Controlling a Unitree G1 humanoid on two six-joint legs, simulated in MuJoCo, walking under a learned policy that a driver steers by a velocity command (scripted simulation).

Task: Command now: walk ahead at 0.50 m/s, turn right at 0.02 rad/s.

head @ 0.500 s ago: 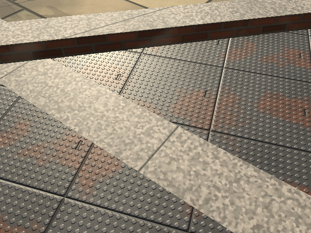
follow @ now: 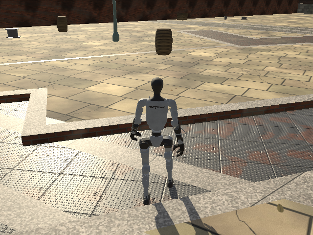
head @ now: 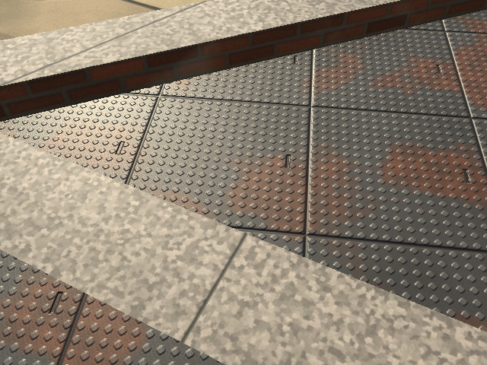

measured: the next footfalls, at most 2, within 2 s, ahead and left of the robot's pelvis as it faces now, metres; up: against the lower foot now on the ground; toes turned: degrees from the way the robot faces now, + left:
right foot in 0.14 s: +0.26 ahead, -0.14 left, +0.00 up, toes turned -1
left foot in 0.64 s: +0.40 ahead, +0.08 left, +0.00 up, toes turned +9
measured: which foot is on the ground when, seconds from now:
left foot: down 0.00-0.16, up 0.18-0.62, down 0.64-1.00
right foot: up 0.00-0.12, down 0.14-0.64, up 0.66-1.00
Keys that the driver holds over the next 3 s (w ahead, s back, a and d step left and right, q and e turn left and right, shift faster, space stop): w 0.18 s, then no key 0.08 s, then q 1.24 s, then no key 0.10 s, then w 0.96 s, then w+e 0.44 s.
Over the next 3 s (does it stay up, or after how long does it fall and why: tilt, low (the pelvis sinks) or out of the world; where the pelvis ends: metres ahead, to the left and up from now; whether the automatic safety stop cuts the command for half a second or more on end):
stays up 0.78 0.37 0.00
